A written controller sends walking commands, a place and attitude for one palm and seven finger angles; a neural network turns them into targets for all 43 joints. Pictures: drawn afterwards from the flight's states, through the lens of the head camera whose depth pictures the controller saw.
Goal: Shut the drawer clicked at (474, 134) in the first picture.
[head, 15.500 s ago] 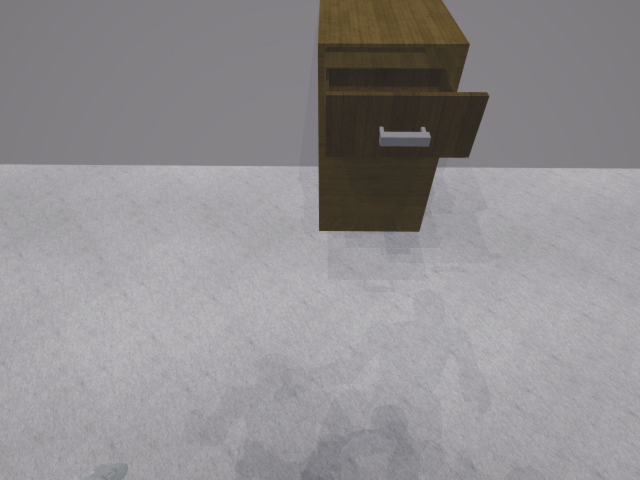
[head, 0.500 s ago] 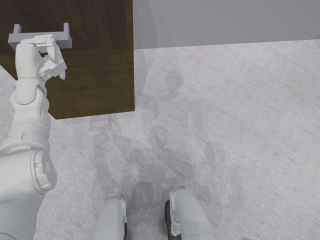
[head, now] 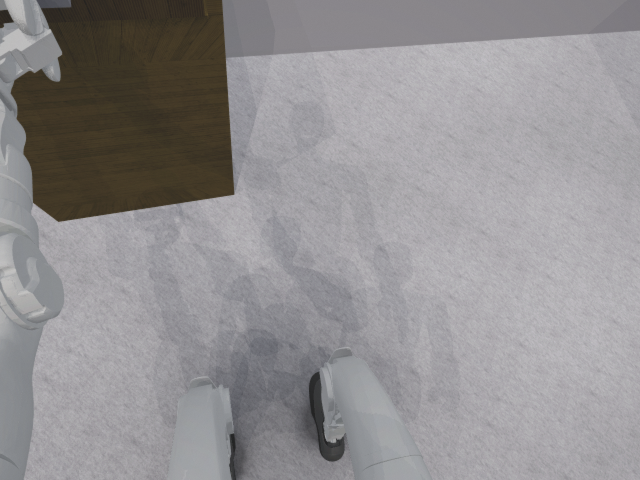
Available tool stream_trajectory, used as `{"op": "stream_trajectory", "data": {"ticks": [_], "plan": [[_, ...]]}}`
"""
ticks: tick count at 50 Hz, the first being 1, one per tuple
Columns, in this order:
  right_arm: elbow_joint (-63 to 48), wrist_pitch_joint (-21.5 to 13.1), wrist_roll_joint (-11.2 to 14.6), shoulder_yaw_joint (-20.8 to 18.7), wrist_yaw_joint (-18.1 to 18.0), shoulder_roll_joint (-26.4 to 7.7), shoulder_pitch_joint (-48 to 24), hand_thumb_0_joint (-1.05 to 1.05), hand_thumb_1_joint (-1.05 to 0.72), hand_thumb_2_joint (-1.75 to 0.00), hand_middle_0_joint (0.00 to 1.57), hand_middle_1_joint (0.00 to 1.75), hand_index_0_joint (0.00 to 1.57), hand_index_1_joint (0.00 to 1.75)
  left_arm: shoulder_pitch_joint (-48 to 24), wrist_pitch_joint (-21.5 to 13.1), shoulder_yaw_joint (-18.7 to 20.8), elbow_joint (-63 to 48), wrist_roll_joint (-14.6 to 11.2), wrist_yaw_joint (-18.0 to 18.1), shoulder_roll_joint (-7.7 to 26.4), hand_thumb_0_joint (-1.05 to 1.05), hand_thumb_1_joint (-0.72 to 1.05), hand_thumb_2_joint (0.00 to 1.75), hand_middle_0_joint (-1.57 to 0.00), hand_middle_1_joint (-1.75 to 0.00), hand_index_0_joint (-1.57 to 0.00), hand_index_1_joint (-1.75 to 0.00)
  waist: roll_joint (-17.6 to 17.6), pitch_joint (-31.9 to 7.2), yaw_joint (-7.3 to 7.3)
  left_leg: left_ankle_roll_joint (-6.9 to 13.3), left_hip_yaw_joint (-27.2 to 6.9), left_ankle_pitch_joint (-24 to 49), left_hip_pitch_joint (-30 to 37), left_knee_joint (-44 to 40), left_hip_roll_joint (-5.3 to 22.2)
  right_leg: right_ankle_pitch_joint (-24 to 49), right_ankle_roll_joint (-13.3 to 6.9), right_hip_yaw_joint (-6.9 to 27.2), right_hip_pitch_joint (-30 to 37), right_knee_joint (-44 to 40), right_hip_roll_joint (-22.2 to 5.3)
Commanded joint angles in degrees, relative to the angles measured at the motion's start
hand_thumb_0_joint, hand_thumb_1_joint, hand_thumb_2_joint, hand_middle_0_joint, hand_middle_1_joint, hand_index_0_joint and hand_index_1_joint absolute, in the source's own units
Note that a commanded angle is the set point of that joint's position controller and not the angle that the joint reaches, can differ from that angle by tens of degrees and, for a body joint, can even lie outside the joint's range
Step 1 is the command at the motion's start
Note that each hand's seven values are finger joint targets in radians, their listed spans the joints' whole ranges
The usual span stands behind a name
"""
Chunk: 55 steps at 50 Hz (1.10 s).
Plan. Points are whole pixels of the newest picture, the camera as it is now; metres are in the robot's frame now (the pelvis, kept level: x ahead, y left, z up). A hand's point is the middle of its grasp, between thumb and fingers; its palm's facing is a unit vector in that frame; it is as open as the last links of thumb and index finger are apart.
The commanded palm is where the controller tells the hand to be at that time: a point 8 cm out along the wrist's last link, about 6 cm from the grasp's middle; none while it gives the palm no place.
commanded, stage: push the drawer shut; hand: left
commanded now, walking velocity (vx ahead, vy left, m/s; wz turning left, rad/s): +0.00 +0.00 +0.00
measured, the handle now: out of the picture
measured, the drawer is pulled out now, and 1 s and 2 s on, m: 0.01 0.00 0.00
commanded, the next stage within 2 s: pull the fist back off the drawer in 0.44 s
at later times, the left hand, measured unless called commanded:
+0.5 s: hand (29, 23) +0.60 +0.22 +0.07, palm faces +0.08 -0.99 -0.06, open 3.3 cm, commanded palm +0.65 +0.21 +0.07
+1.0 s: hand (33, 26) +0.60 +0.21 +0.06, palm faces +0.09 -1.00 -0.04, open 3.2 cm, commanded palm +0.59 +0.21 +0.07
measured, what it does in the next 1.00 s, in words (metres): stands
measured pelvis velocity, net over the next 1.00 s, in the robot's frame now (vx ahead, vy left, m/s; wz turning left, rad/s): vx -0.01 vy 0.01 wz -0.01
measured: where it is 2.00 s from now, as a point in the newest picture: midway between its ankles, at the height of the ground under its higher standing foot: (277, 451)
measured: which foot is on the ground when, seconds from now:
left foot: down 0.00-1.00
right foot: down 0.00-1.00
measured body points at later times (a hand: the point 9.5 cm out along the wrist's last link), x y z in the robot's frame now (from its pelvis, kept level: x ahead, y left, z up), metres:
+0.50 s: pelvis -0.01 +0.00 -0.01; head +0.20 +0.06 +0.38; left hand +0.59 +0.27 +0.07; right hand -0.04 -0.25 -0.09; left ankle +0.03 +0.12 -0.60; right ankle +0.07 -0.14 -0.60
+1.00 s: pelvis -0.01 +0.01 -0.01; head +0.20 +0.06 +0.39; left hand +0.59 +0.27 +0.07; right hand -0.05 -0.24 -0.09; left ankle +0.03 +0.12 -0.60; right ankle +0.07 -0.14 -0.60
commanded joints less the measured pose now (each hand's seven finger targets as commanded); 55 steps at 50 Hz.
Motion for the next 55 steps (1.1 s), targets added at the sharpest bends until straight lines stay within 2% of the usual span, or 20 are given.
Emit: {"op": "stream_trajectory", "data": {"ticks": [1, 3, 9, 10, 14, 20, 24, 27, 29, 30, 34, 36, 38, 43, 45, 46, 48, 51, 53, 55], "plan": [[-0.55, 0.22, -0.15, -3.75, -0.83, -11.94, 13.97, 0.00, -0.90, -0.90, 0.20, 0.30, 0.20, 0.30, -35.28, -2.92, 0.45, -13.65, -0.52, 0.92, 13.89, 0.00, 0.90, 0.90, -1.40, -1.60, -1.40, -1.60, 15.26, -34.40, -4.33, 2.34, -1.19, 17.25, 26.28, -9.45, -0.62, 6.96, -2.63, 0.31, 13.72, -7.45, 3.09], [-0.64, 0.39, -0.38, -3.62, -0.79, -12.09, 14.61, 0.00, -0.90, -0.90, 0.20, 0.30, 0.20, 0.30, -35.96, -2.51, 1.75, -14.03, -0.12, 1.15, 16.26, 0.00, 0.90, 0.90, -1.40, -1.60, -1.40, -1.60, 15.98, -35.49, -4.15, 2.42, -1.15, 17.85, 26.02, -9.20, -0.61, 7.49, -2.66, 0.41, 14.70, -7.45, 3.09], [-0.10, 0.30, -0.39, -3.34, -0.86, -12.02, 15.44, 0.00, -0.90, -0.90, 0.20, 0.30, 0.20, 0.30, -40.29, -1.47, -0.43, -13.93, 0.26, 1.42, 14.86, 0.00, 0.90, 0.90, -1.40, -1.60, -1.40, -1.60, 16.64, -34.12, -6.27, 2.54, -1.46, 15.78, 25.15, -8.99, -0.51, 6.24, -2.53, 0.18, 12.16, -7.66, 3.27], [0.06, 0.09, -0.49, -3.33, -0.91, -11.93, 15.51, 0.00, -0.90, -0.90, 0.20, 0.30, 0.20, 0.30, -41.65, -1.73, -0.78, -14.93, 0.26, 1.41, 14.77, 0.00, 0.90, 0.90, -1.40, -1.60, -1.40, -1.60, 18.71, -34.63, -6.36, 2.46, -1.52, 15.96, 26.33, -9.00, -0.58, 6.38, -2.70, 0.18, 11.42, -7.54, 3.21], [0.20, -0.37, -0.35, -2.70, -1.27, -12.12, 15.25, 0.00, -0.90, -0.90, 0.20, 0.30, 0.20, 0.30, -42.23, -1.12, -0.85, -13.64, 0.27, 1.08, 16.55, 0.00, 0.90, 0.90, -1.40, -1.60, -1.40, -1.60, 18.15, -33.63, -6.88, 2.75, -1.12, 13.30, 23.37, -8.77, -0.55, 5.03, -2.58, 0.54, 12.29, -7.95, 3.31], [0.82, -1.56, -0.27, -2.45, -1.78, -12.51, 14.95, 0.00, -0.90, -0.90, 0.20, 0.30, 0.20, 0.30, -44.26, -0.63, -3.76, -14.14, 0.05, 1.27, 13.74, 0.00, 0.90, 0.90, -1.40, -1.60, -1.40, -1.60, 22.57, -32.94, -7.98, 2.24, -2.65, 11.34, 27.74, -10.26, -0.12, 3.60, -2.87, -0.41, 6.86, -7.68, 3.18], [1.26, -2.54, -0.15, -2.10, -2.16, -12.63, 14.72, 0.00, -0.90, -0.90, 0.20, 0.30, 0.20, 0.30, -44.73, 0.09, -3.89, -14.21, -0.07, 1.70, 14.39, 0.00, 0.90, 0.90, -1.40, -1.60, -1.40, -1.60, 21.63, -33.60, -8.28, 2.42, -2.23, 10.09, 26.19, -10.26, 0.02, 3.36, -2.54, -0.17, 8.47, -8.12, 3.20], [1.48, -3.09, -0.17, -2.15, -2.24, -12.75, 14.86, 0.00, -0.90, -0.90, 0.20, 0.30, 0.20, 0.30, -45.68, 0.03, -4.39, -15.39, -0.12, 1.74, 13.79, 0.00, 0.90, 0.90, -1.40, -1.60, -1.40, -1.60, 22.79, -34.31, -8.39, 2.21, -2.54, 10.71, 27.99, -10.49, 0.18, 3.67, -2.58, -0.32, 7.52, -8.19, 3.20], [1.54, -3.27, -0.11, -2.01, -2.13, -12.67, 14.90, 0.00, -0.90, -0.90, 0.20, 0.30, 0.20, 0.30, -44.33, 0.59, -4.13, -13.68, -0.17, 1.80, 13.59, 0.00, 0.90, 0.90, -1.40, -1.60, -1.40, -1.60, 21.00, -33.04, -8.37, 2.35, -2.31, 9.58, 26.06, -10.48, 0.00, 3.16, -2.58, -0.39, 8.33, -8.36, 3.26], [1.40, -3.37, -0.21, -1.84, -2.07, -12.60, 14.95, 0.00, -0.90, -0.90, 0.20, 0.30, 0.20, 0.30, -44.25, 0.44, -3.22, -13.38, -0.13, 1.83, 14.68, 0.00, 0.90, 0.90, -1.40, -1.60, -1.40, -1.60, 21.19, -32.65, -7.98, 2.39, -2.28, 9.60, 25.47, -10.52, -0.11, 3.04, -2.70, -0.38, 8.61, -8.23, 3.24], [0.87, -3.27, -0.28, -1.99, -1.77, -12.63, 15.06, 0.00, -0.90, -0.90, 0.20, 0.30, 0.20, 0.30, -43.75, 0.66, -3.21, -12.68, 0.17, 2.01, 14.23, 0.00, 0.90, 0.90, -1.40, -1.60, -1.40, -1.60, 18.92, -32.63, -8.02, 2.60, -2.26, 8.28, 23.63, -10.38, -0.35, 2.38, -2.66, -0.34, 9.44, -8.21, 3.29], [0.65, -3.11, -0.34, -1.89, -1.60, -12.57, 15.14, 0.00, -0.90, -0.90, 0.20, 0.30, 0.20, 0.30, -43.27, 0.58, -2.95, -12.08, 0.45, 1.89, 14.59, 0.00, 0.90, 0.90, -1.40, -1.60, -1.40, -1.60, 19.46, -31.59, -7.71, 2.44, -2.26, 8.25, 23.07, -10.45, -0.40, 2.34, -2.79, -0.50, 9.16, -7.88, 3.19], [0.39, -2.80, -0.45, -2.05, -1.34, -12.54, 15.45, 0.00, -0.90, -0.90, 0.20, 0.30, 0.20, 0.30, -43.36, 0.43, -1.86, -13.01, 0.55, 1.85, 15.92, 0.00, 0.90, 0.90, -1.40, -1.60, -1.40, -1.60, 19.38, -32.99, -7.12, 2.49, -2.12, 8.75, 23.04, -10.08, -0.50, 2.56, -2.83, -0.38, 10.13, -7.74, 3.25], [0.05, -2.07, -0.56, -2.50, -0.63, -12.49, 15.76, 0.00, -0.90, -0.90, 0.20, 0.30, 0.20, 0.30, -41.16, 0.84, -1.60, -12.71, 0.59, 1.62, 14.33, 0.00, 0.90, 0.90, -1.40, -1.60, -1.40, -1.60, 19.40, -32.77, -6.29, 2.08, -2.89, 9.76, 24.98, -10.47, -0.41, 3.04, -3.03, -0.89, 8.73, -7.31, 3.30], [-0.16, -1.82, -0.63, -2.68, -0.38, -12.42, 15.88, 0.00, -0.90, -0.90, 0.20, 0.30, 0.20, 0.30, -39.75, 0.69, -0.59, -13.88, 0.43, 1.55, 14.58, 0.00, 0.90, 0.90, -1.40, -1.60, -1.40, -1.60, 20.17, -33.94, -5.32, 1.87, -3.17, 11.30, 26.72, -10.65, -0.37, 3.66, -3.19, -1.15, 8.87, -6.97, 3.22], [-0.27, -1.68, -0.58, -2.90, -0.21, -12.31, 15.88, 0.00, -0.90, -0.90, 0.20, 0.30, 0.20, 0.30, -39.44, 0.76, -1.49, -14.69, 0.31, 1.47, 13.10, 0.00, 0.90, 0.90, -1.40, -1.60, -1.40, -1.60, 20.70, -34.58, -5.20, 1.66, -3.22, 12.47, 28.21, -10.88, -0.39, 4.30, -3.19, -1.17, 8.72, -7.14, 3.21], [-0.40, -1.37, -0.57, -3.18, 0.08, -12.16, 16.12, 0.00, -0.90, -0.90, 0.20, 0.30, 0.20, 0.30, -36.78, 0.68, -0.02, -16.13, -0.35, 1.37, 13.47, 0.00, 0.90, 0.90, -1.40, -1.60, -1.40, -1.60, 19.21, -36.08, -4.08, 1.67, -2.76, 14.58, 29.03, -10.85, -0.36, 5.40, -3.10, -1.06, 11.16, -7.55, 3.33], [-0.63, -1.00, -0.30, -3.45, 0.49, -11.87, 15.52, 0.00, -0.90, -0.90, 0.20, 0.30, 0.20, 0.30, -33.06, 0.51, -0.57, -16.55, -0.84, 1.09, 11.13, 0.00, 0.90, 0.90, -1.40, -1.60, -1.40, -1.60, 18.73, -35.03, -3.31, 1.58, -2.29, 14.57, 29.52, -11.44, -0.31, 5.38, -3.12, -0.99, 11.60, -8.03, 3.32], [-1.00, -0.67, -0.17, -3.48, 0.57, -11.65, 15.25, 0.00, -0.90, -0.90, 0.20, 0.30, 0.20, 0.30, -30.24, 0.56, 0.08, -16.06, -1.06, 1.31, 11.20, 0.00, 0.90, 0.90, -1.40, -1.60, -1.40, -1.60, 15.95, -33.92, -2.79, 1.97, -1.58, 14.53, 27.52, -11.55, -0.41, 5.51, -2.93, -0.68, 14.00, -8.52, 3.37], [-1.44, -0.44, -0.13, -3.55, 0.68, -11.50, 14.94, 0.00, -0.90, -0.90, 0.20, 0.30, 0.20, 0.30, -27.18, 0.01, 2.08, -16.54, -1.17, 1.37, 12.74, 0.00, 0.90, 0.90, -1.40, -1.60, -1.40, -1.60, 15.63, -33.96, -1.54, 2.15, -0.72, 15.67, 26.54, -11.29, -0.50, 6.35, -3.00, -0.24, 16.01, -8.62, 3.36]]}}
